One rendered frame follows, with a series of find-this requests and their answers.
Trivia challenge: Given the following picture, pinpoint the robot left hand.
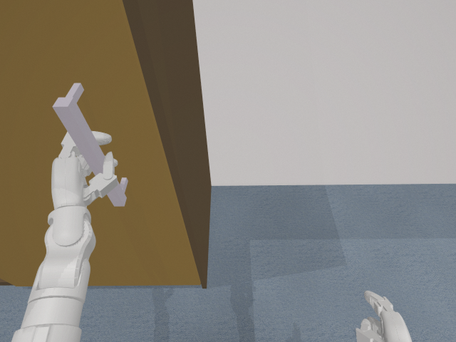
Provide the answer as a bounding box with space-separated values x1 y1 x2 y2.
51 131 118 210

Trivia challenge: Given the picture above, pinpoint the handle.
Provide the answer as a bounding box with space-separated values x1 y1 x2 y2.
53 83 128 207

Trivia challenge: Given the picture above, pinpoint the left robot forearm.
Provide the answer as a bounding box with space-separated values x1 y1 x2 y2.
11 205 96 342

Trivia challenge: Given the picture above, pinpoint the wardrobe door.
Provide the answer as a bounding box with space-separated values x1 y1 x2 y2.
0 0 201 286

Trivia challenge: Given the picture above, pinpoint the robot right hand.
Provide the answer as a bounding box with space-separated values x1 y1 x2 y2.
356 291 412 342

